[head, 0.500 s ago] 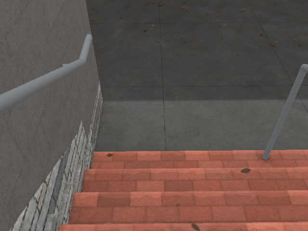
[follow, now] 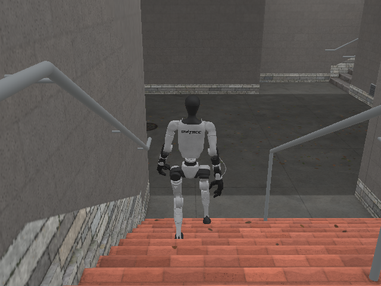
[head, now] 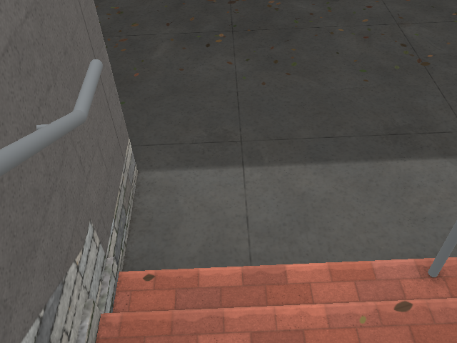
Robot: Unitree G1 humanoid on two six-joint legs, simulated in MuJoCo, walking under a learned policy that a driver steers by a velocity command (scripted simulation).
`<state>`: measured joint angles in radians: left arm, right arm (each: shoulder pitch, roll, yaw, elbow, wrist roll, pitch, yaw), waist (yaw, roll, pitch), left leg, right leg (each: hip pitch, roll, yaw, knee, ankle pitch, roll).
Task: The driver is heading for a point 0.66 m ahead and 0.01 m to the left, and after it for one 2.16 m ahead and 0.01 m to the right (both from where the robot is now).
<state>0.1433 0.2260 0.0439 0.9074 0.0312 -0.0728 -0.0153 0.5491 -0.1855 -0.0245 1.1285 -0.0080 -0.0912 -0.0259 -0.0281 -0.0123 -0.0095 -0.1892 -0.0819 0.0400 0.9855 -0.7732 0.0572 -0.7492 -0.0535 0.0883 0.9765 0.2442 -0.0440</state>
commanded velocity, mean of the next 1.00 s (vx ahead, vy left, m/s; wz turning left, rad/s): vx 1.00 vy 0.00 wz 0.00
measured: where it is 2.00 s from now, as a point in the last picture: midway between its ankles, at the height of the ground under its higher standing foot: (235, 164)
